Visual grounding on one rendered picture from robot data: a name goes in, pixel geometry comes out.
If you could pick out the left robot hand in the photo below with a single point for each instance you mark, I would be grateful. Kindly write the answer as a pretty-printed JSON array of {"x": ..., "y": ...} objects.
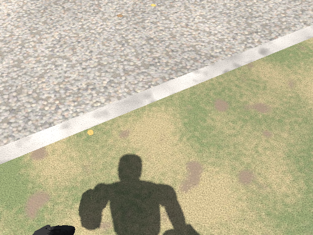
[{"x": 55, "y": 230}]

